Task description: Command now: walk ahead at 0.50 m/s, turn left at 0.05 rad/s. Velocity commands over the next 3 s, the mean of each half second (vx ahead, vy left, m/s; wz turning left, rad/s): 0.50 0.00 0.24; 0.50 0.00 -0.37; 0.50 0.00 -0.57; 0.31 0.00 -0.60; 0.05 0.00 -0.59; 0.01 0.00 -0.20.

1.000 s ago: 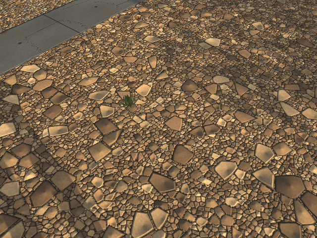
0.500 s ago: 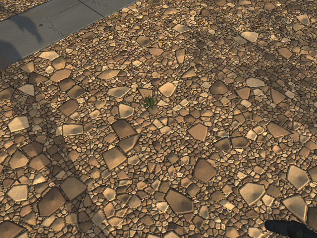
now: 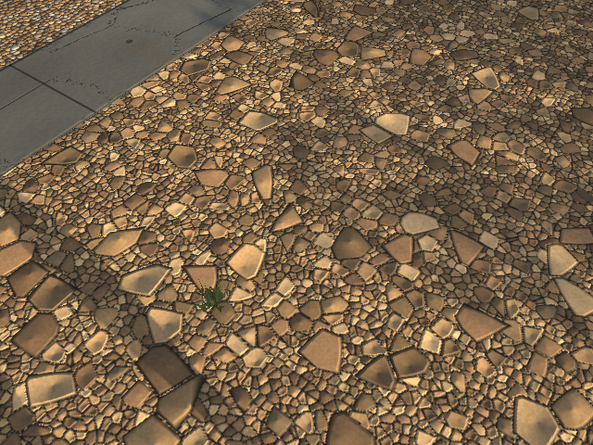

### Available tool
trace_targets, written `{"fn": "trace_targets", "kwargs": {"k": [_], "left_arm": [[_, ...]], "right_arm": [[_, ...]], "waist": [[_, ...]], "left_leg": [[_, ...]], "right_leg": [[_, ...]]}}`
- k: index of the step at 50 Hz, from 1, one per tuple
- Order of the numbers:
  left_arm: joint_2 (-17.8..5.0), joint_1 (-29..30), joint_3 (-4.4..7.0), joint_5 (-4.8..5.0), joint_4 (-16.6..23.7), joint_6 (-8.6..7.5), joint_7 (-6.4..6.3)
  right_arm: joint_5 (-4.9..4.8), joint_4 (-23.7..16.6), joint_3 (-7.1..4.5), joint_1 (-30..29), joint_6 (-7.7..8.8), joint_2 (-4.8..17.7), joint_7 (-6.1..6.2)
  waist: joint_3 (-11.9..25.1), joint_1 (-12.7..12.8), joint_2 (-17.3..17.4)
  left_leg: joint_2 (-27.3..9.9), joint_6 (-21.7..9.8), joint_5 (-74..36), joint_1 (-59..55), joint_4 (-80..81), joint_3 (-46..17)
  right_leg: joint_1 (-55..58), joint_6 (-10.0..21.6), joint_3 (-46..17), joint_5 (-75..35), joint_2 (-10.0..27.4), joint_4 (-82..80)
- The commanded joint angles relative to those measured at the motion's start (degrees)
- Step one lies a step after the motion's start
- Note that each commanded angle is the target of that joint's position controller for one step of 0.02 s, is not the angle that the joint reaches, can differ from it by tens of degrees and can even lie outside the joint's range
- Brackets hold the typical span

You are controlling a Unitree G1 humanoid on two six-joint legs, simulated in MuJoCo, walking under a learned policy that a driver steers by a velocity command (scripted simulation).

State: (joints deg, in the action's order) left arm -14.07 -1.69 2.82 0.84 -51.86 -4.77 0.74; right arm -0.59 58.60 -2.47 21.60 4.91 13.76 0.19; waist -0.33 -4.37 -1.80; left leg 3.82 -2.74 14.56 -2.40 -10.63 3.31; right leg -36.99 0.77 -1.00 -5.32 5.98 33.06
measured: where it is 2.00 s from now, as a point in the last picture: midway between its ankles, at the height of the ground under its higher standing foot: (329, 242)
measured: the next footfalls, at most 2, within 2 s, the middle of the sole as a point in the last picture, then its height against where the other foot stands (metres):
right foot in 0.10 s outside the picture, level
left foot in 0.62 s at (224, 436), level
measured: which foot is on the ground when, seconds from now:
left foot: down 0.00-0.12, up 0.14-0.60, down 0.62-1.00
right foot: up 0.00-0.08, down 0.10-0.64, up 0.66-1.00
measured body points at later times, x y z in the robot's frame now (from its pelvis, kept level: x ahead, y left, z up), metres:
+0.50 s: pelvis +0.29 -0.03 +0.00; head +0.31 -0.02 +0.45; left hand +0.23 +0.22 -0.14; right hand +0.50 -0.25 -0.11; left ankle +0.44 +0.16 -0.69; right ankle +0.22 -0.14 -0.74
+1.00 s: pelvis +0.55 +0.05 +0.00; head +0.56 +0.04 +0.45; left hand +0.73 +0.29 -0.11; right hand +0.54 -0.23 -0.14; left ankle +0.49 +0.15 -0.74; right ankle +0.69 -0.13 -0.68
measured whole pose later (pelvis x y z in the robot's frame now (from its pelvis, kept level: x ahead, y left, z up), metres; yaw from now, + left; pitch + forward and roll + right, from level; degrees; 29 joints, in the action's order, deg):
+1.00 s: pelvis +0.55 +0.05 +0.00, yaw -5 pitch +0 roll +2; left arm -14.9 -6.5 5.2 1.3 -50.3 -1.6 0.6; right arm 0.8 57.0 -4.9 17.9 5.4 13.9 1.2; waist -0.5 -3.4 -2.0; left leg 0.5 -1.1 13.9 0.2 -13.7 14.1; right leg -39.6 1.9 -1.9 1.7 7.8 48.1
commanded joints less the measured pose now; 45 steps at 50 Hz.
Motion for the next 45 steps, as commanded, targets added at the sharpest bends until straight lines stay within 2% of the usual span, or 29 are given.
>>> {"fn": "trace_targets", "kwargs": {"k": [1, 3, 4, 5, 6, 7, 8, 9, 10, 11, 12, 14, 17, 19, 22, 25, 27, 29, 30, 31, 32, 33, 34, 35, 36, 37, 39, 42, 45], "left_arm": [[-3.8, 8.15, 0.26, 0.25, 5.72, -1.25, 1.07], [-5.86, 4.89, 1.0, 0.34, 5.6, -1.72, 1.32], [-7.64, -0.61, 1.95, 0.3, 4.28, -1.99, 1.18], [-10.87, -11.17, 3.55, 0.12, 1.26, -2.17, 0.68], [-15.83, -22.27, 4.76, -0.8, -0.52, -2.04, -0.03], [-17.55, -23.97, 4.96, -0.9, -1.86, -1.58, 0.35], [-10.95, -21.9, 3.24, -0.69, -0.91, -1.69, 0.29], [-8.3, -16.77, 2.41, -0.63, 0.09, -1.9, -0.01], [-6.92, -12.34, 1.87, -0.86, 0.8, -2.12, 0.03], [-5.26, -9.82, 1.5, -1.05, 0.83, -2.28, 0.12], [-4.42, -8.75, 1.24, -1.68, 0.49, -2.44, 0.12], [-4.29, -8.66, 1.38, -1.75, -0.27, -2.59, -0.04], [-6.4, -9.73, 2.08, -1.94, -1.0, -2.58, -0.97], [-6.8, -12.74, 2.15, -1.83, -2.47, -2.31, -1.13], [-7.65, -14.8, 2.1, -0.46, -3.39, -1.58, -1.21], [-9.19, -19.49, 2.56, 0.34, -5.12, -0.76, -1.02], [-9.88, -20.57, 2.93, 0.69, -5.89, -0.14, -1.16], [-10.3, -19.78, 3.21, 0.79, -6.03, 0.43, -1.34], [-10.42, -18.2, 3.22, 0.85, -5.72, 0.69, -1.39], [-8.94, -17.67, 2.68, 0.58, -5.37, 0.87, -1.4], [-6.22, -18.04, 1.57, -0.57, -3.68, 0.85, -1.36], [2.09, -25.38, -0.48, -0.11, -3.29, 0.01, -1.16], [-4.07, -22.43, 1.02, 1.36, -3.75, -0.78, -1.1], [-6.47, -18.06, 1.92, 2.5, -2.11, -1.1, -1.22], [-6.2, -15.93, 2.02, 2.26, -1.76, -1.07, -1.72], [-5.86, -14.92, 2.51, 1.46, -1.78, -0.68, -2.1], [-3.53, -16.86, 2.76, 1.51, -1.97, 0.99, -1.85], [-2.42, -14.16, 2.91, 1.32, 0.03, 2.76, -1.73], [-2.59, -10.03, 2.96, 0.7, 2.05, 3.07, -1.13]], "right_arm": [[-0.43, -0.65, -2.1, 3.16, -0.52, 9.33, 0.49], [-0.52, -0.94, -2.5, 2.07, -1.16, 10.24, 0.57], [-0.52, -1.52, -2.55, 0.55, -1.44, 10.55, 0.55], [-0.12, -2.28, -1.9, -0.19, -1.55, 9.02, 0.47], [1.13, -4.21, -0.74, 0.42, -1.41, 6.35, 0.41], [-0.07, -3.91, 1.11, 8.21, -0.19, -1.22, -0.11], [-1.73, -3.36, -0.7, 3.67, 0.67, 6.51, 0.02], [-2.64, -5.08, -1.59, -1.53, 1.12, 8.94, 0.12], [-2.41, -5.3, -1.68, -3.68, 1.03, 8.25, 0.57], [-1.7, -5.27, -2.14, -4.51, 0.56, 7.4, 0.83], [-1.65, -5.16, -2.28, -3.09, -0.22, 6.0, 0.68], [-1.82, -5.5, -2.27, -2.68, -1.64, 3.62, 0.39], [-1.22, -7.89, -2.52, -6.5, -2.7, 3.42, 0.25], [-0.58, -8.87, -2.2, -9.64, -2.31, 2.69, -0.07], [0.25, -11.08, -1.27, -17.2, -1.45, 1.85, -1.02], [-0.12, -12.97, -0.81, -23.63, -0.79, 2.25, -1.75], [-0.52, -14.03, -0.93, -25.39, -0.31, 3.41, -2.17], [-0.78, -13.86, -1.67, -23.27, 0.26, 5.66, -2.42], [-0.7, -12.66, -2.55, -18.66, 0.54, 7.26, -2.32], [-0.58, -9.6, -4.18, -9.12, 0.67, 10.17, -1.85], [0.42, -7.59, -5.65, 1.3, 0.6, 14.87, -1.0], [1.09, -6.85, -6.07, 3.15, 0.28, 18.31, -1.03], [0.96, -7.6, -4.48, 1.76, 0.52, 12.7, -1.19], [0.68, -8.07, -3.61, -2.85, 0.81, 9.71, -0.98], [0.6, -8.57, -3.04, -6.87, 1.13, 7.7, -0.99], [0.86, -8.43, -2.7, -9.77, 1.42, 5.8, -1.12], [1.61, -7.73, -2.39, -11.78, 1.77, 3.74, -1.14], [1.5, -6.55, -3.04, -10.96, 2.14, 5.58, -0.17], [1.76, -5.85, -3.57, -9.53, 1.88, 7.19, 0.82]], "waist": [[-5.53, 0.23, 4.18], [-3.57, 2.92, 5.72], [-0.26, 6.21, 6.52], [6.63, 10.78, 5.96], [16.95, 13.62, -1.26], [24.2, 9.09, -17.05], [19.44, 11.1, -9.38], [11.23, 10.3, -7.0], [7.27, 8.4, -2.47], [3.93, 6.98, -1.88], [2.98, 5.18, -3.51], [1.08, 3.95, -3.33], [-1.49, 3.64, -1.41], [-2.51, 4.48, -0.22], [-4.57, 5.67, 0.34], [-5.71, 7.63, 0.79], [-5.56, 7.15, -0.64], [-3.63, 4.7, -2.59], [-0.85, 1.5, -3.36], [5.06, -2.72, -2.91], [14.39, -5.84, 2.96], [22.31, -1.49, 17.97], [20.88, -2.86, 13.05], [12.69, -1.87, 11.94], [8.28, -0.27, 8.43], [5.04, 1.34, 7.43], [3.05, 4.14, 8.49], [-0.24, 5.08, 6.26], [-2.2, 4.61, 5.09]], "left_leg": [[-18.28, -8.11, -16.52, -0.03, 0.69, -8.02], [-18.96, -7.21, -25.25, -1.73, -3.96, -9.4], [-17.55, -6.32, -34.51, -0.89, -10.02, -8.69], [-14.13, -4.65, -36.59, 4.45, -21.68, -6.74], [-9.25, -2.36, -18.55, 17.22, -40.8, -3.76], [-0.15, 0.57, 18.16, 37.82, -58.07, -5.53], [-3.44, -0.12, 18.27, 42.78, -64.02, -11.85], [-6.21, -0.82, 12.49, 45.56, -64.38, -10.53], [-9.02, -0.59, 7.2, 43.0, -62.47, -9.56], [-10.57, -0.39, 3.88, 40.96, -59.58, -9.52], [-11.92, -0.37, 1.6, 37.55, -58.13, -9.91], [-12.6, -0.18, 0.22, 36.65, -56.46, -9.23], [-12.94, 0.82, -5.57, 41.6, -51.72, -9.61], [-11.97, 1.11, -10.16, 42.26, -43.9, -9.74], [-11.45, 1.29, -15.66, 40.91, -31.88, -4.27], [-9.78, 1.58, -15.05, 41.11, -24.77, -2.95], [-9.05, 1.06, -12.42, 40.43, -21.7, -3.63], [-7.55, 0.0, -9.74, 34.53, -19.35, -3.3], [-5.8, -0.98, -9.82, 26.8, -17.65, -1.98], [-4.76, -2.44, -11.03, 12.89, -17.96, -1.28], [-15.08, -5.69, -11.4, -5.36, -20.06, -11.97], [-28.33, -13.63, 0.0, -20.64, -12.18, -38.03], [-27.57, -12.52, 4.22, -17.82, -7.77, -41.47], [-26.13, -9.94, 2.63, -11.45, -7.01, -32.33], [-24.35, -8.51, -1.86, -3.94, -5.66, -25.53], [-22.35, -7.41, -5.23, 2.86, -3.64, -19.9], [-20.27, -6.61, -8.06, 9.23, -0.38, -12.77], [-20.49, -7.35, -11.55, 11.4, 2.81, -6.62], [-20.21, -7.2, -13.3, 9.88, 4.12, -1.59]], "right_leg": [[-1.17, 1.16, 0.12, 3.49, -1.0, -3.62], [4.81, 2.32, 0.77, 8.41, -2.74, -5.5], [13.15, 3.34, 2.27, 9.38, -4.61, -6.7], [28.53, 5.24, 1.78, 8.18, -4.11, -5.52], [47.29, 8.85, -11.61, 8.85, 8.22, -3.62], [63.08, 16.83, -37.31, 20.36, 19.55, -11.74], [58.56, 14.13, -36.2, 25.45, 17.14, -15.1], [50.64, 11.22, -26.47, 22.53, 15.53, -16.16], [42.43, 9.98, -20.07, 17.06, 13.61, -18.06], [36.45, 9.17, -14.57, 13.88, 11.59, -20.27], [32.6, 8.48, -10.5, 12.14, 10.24, -21.99], [29.24, 8.86, -4.99, 8.48, 9.16, -24.32], [28.7, 9.62, 0.51, 3.76, 9.43, -26.13], [29.04, 10.23, 2.1, 2.63, 8.43, -26.88], [29.88, 10.53, 3.32, 1.5, 7.02, -27.75], [35.11, 10.69, 1.84, 1.41, 8.2, -25.42], [38.53, 10.15, 0.2, 0.4, 9.8, -22.92], [39.87, 8.91, -1.21, -3.78, 10.61, -19.44], [38.97, 7.73, -0.3, -11.18, 9.43, -14.2], [34.82, 5.88, 1.73, -14.35, 6.21, -3.71], [22.8, 3.29, 4.57, 0.8, 2.05, 14.24], [3.21, 0.31, 2.41, 36.61, -7.72, 33.08], [-1.57, 0.68, -5.57, 39.46, -5.66, 40.7], [-5.82, 1.52, -4.97, 35.16, -3.04, 42.58], [-4.61, 1.79, -4.02, 29.96, -0.3, 41.13], [-2.08, 1.95, -4.05, 26.11, 1.45, 38.39], [3.0, 2.36, -4.55, 22.25, 3.2, 36.07], [0.15, 1.97, -4.6, 18.23, 3.99, 32.08], [-3.6, 1.0, -4.82, 10.9, 3.59, 24.2]]}}
Over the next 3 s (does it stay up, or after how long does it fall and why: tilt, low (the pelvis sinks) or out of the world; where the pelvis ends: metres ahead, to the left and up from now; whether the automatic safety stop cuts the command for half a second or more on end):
stays up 1.06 -0.15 -0.01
